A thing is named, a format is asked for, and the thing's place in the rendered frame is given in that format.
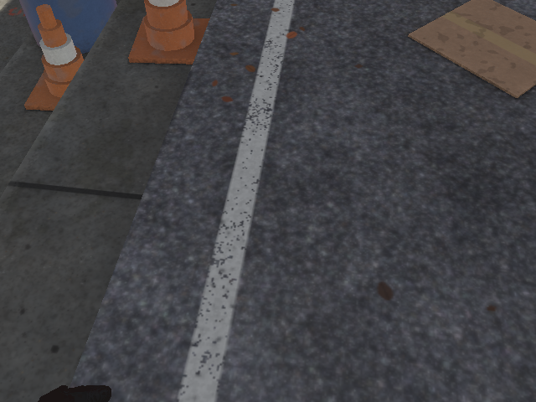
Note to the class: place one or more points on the robot left hand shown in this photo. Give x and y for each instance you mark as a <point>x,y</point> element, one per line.
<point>88,393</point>

